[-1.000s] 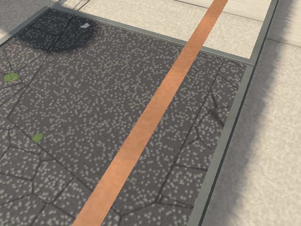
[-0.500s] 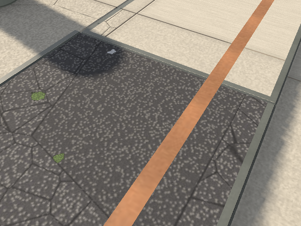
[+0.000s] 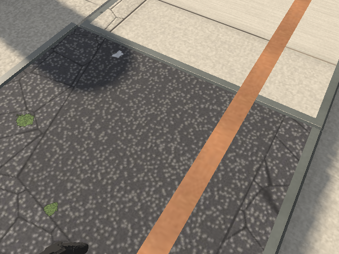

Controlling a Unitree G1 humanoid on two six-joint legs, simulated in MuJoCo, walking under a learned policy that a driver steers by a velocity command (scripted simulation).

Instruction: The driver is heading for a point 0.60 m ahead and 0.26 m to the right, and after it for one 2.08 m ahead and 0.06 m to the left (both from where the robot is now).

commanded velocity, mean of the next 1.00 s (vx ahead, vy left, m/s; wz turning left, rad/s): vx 0.11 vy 0.00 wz -0.33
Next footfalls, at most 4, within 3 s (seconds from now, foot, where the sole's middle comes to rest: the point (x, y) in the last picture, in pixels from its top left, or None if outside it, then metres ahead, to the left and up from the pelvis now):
0.34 left None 0.16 0.15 -0.76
0.68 right None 0.14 -0.12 -0.76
1.18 left None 0.32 0.03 -0.76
1.64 right None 0.41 -0.34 -0.76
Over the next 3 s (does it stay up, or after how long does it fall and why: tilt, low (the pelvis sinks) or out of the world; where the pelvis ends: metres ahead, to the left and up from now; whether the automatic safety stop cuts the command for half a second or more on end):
stays up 0.53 -0.31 0.02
